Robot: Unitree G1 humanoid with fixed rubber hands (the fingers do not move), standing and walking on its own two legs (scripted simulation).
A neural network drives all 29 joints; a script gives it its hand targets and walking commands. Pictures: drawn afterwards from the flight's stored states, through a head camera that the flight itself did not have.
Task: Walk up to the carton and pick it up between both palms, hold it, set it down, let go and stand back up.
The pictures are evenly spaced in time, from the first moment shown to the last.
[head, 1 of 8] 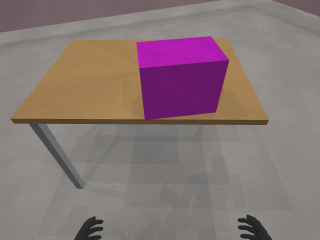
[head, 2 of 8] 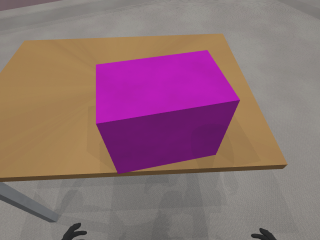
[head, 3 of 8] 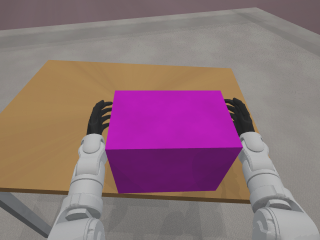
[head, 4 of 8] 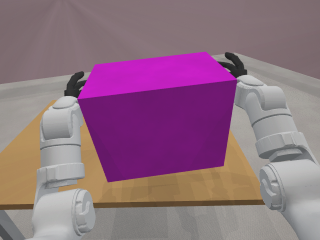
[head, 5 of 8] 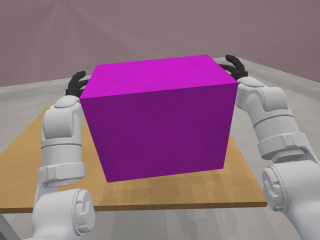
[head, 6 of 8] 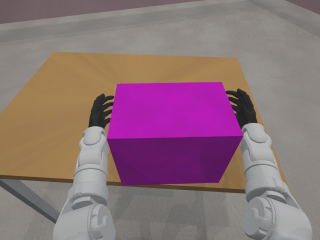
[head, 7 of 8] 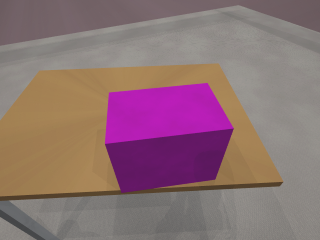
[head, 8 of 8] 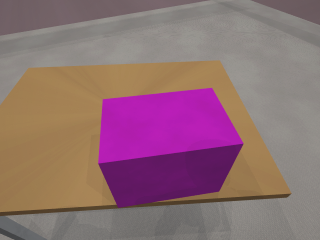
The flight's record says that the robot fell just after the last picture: no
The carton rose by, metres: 0.21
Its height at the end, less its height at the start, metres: +0.00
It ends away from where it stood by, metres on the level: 0.01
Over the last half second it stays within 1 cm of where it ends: yes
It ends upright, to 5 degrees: yes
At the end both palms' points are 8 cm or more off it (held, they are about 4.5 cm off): yes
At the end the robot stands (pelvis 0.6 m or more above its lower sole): yes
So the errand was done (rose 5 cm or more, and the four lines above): yes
